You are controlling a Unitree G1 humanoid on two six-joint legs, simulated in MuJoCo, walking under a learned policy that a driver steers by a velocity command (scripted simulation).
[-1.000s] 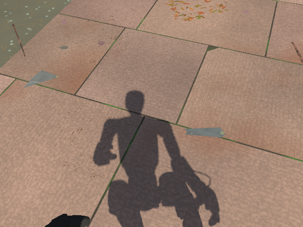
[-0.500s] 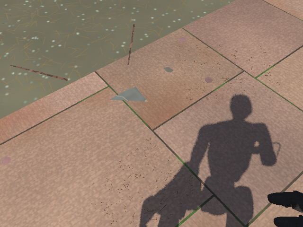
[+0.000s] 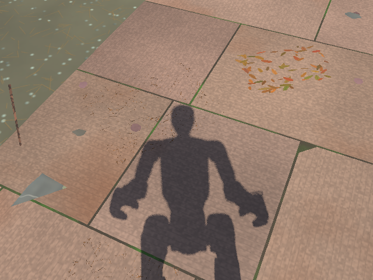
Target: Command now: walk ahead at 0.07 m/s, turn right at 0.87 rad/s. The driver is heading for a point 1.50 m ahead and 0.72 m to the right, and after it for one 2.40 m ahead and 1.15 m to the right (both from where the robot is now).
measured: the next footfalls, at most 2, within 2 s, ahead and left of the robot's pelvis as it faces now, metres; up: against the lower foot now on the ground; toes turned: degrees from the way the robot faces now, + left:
right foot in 0.04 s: +0.09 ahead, -0.11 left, +0.00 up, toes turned -7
left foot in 0.48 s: +0.15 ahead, +0.07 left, +0.00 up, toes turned -34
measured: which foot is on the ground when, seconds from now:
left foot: down 0.00-0.04, up 0.06-0.46, down 0.48-0.90, up 0.92-1.00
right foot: up 0.00-0.02, down 0.04-0.48, up 0.50-0.88, down 0.90-1.00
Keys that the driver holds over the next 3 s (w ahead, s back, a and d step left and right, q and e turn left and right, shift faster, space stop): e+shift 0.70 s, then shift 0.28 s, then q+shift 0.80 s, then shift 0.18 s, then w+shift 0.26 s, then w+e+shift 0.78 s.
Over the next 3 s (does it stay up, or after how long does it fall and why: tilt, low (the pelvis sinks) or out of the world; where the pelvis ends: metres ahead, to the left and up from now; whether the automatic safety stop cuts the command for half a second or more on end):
stays up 0.57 -0.15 -0.02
